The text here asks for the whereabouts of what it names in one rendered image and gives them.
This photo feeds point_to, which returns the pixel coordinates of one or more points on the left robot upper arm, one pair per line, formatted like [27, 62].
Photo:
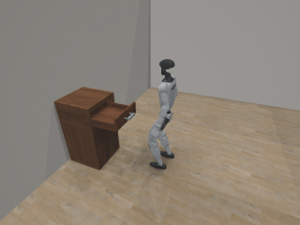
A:
[163, 91]

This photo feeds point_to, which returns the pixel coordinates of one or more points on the drawer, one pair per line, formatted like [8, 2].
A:
[111, 116]

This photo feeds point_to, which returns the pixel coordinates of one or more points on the robot right shin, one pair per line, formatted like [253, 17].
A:
[165, 143]

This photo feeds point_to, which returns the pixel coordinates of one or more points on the cabinet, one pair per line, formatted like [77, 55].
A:
[86, 144]

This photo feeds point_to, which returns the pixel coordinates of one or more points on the right robot foot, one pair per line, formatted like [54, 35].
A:
[164, 153]

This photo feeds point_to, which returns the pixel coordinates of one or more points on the right robot upper arm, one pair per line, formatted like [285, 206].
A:
[176, 92]

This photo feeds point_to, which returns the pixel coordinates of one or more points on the left robot forearm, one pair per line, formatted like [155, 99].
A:
[163, 114]

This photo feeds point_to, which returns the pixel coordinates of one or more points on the handle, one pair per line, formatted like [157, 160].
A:
[131, 115]

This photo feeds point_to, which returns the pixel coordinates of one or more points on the left robot hand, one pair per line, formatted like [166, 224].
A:
[155, 133]

